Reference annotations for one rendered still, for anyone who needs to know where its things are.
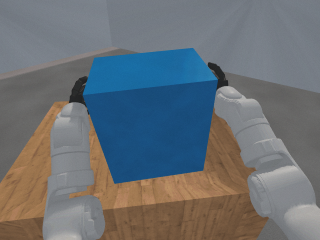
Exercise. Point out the robot left upper arm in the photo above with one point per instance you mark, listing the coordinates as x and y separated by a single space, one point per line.
78 218

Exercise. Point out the carton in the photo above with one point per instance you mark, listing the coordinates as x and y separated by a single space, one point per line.
151 112

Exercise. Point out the pedestal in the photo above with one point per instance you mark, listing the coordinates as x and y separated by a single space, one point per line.
213 204

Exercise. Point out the robot right hand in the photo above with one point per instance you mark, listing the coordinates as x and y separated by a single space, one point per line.
219 75

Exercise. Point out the robot right upper arm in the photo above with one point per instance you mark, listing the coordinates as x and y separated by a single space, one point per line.
283 194

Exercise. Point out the robot left hand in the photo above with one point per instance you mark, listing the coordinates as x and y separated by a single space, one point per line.
77 91

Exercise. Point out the right robot forearm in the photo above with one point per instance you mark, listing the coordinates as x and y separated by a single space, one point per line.
260 149

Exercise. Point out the left robot forearm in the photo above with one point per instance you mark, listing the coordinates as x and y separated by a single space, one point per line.
70 155

